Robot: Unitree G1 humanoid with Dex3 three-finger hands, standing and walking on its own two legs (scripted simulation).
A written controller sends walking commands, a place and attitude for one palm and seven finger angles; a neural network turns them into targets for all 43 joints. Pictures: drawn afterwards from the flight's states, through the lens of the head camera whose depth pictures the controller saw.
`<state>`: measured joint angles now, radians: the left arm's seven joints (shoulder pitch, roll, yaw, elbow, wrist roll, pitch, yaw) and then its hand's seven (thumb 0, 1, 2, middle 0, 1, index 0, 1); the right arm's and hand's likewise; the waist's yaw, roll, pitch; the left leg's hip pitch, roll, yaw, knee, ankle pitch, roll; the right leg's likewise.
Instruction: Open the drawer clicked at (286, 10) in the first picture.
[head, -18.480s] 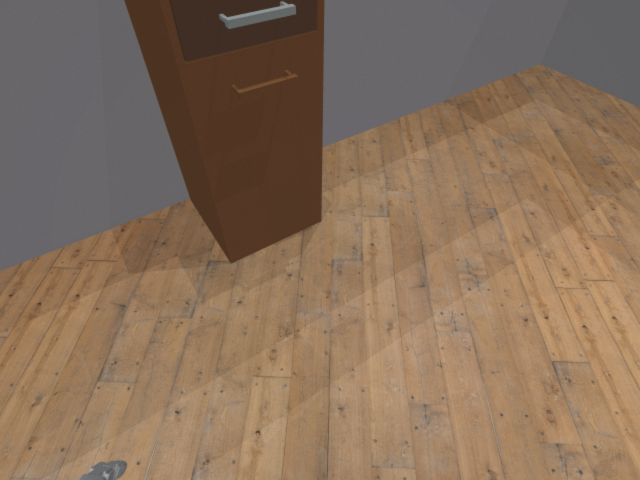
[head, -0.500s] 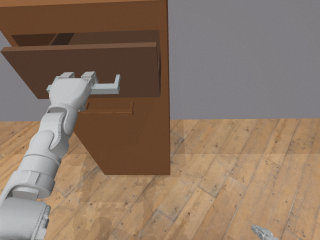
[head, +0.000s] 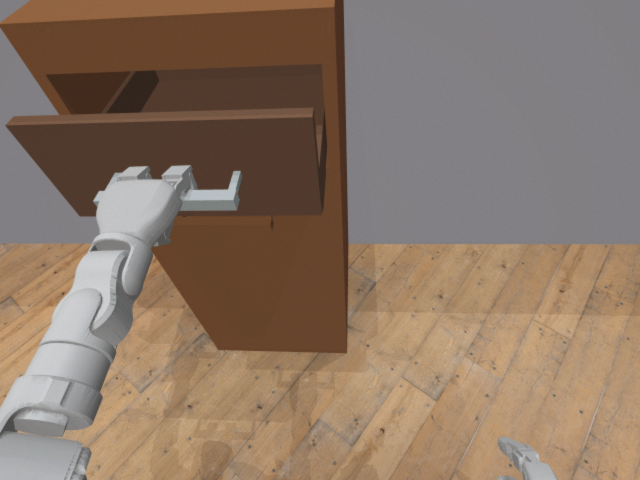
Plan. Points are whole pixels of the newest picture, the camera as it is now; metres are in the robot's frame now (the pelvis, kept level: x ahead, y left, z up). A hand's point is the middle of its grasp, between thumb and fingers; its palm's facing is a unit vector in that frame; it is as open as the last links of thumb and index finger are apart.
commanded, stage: pull the drawer open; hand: left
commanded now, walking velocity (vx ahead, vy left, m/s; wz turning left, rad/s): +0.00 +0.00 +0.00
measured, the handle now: (171, 189) +0.44 +0.24 +0.13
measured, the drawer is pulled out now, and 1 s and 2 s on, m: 0.12 0.24 0.30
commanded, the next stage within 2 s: open the thumb to release the handle in 1.66 s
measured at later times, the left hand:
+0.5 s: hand (145, 275) +0.32 +0.24 +0.10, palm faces +0.06 -0.03 -1.00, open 5.4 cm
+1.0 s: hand (128, 319) +0.26 +0.24 +0.10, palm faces +0.07 -0.05 -1.00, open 5.4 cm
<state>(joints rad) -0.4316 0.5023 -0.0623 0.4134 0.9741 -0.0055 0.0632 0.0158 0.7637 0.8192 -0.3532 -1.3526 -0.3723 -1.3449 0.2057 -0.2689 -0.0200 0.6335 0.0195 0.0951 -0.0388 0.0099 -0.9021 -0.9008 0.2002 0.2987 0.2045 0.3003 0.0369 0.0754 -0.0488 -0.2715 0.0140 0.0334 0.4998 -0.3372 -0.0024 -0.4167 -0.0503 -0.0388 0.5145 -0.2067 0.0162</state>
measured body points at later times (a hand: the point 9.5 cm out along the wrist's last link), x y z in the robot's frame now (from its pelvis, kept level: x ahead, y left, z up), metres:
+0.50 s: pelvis +0.00 +0.00 +0.00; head +0.02 -0.04 +0.45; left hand +0.31 +0.24 +0.15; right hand +0.20 -0.22 -0.11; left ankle -0.06 +0.12 -0.73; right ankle +0.03 -0.13 -0.73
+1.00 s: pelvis +0.00 +0.00 +0.01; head +0.01 -0.04 +0.45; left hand +0.25 +0.24 +0.15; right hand +0.20 -0.21 -0.11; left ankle -0.06 +0.12 -0.73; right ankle +0.03 -0.13 -0.73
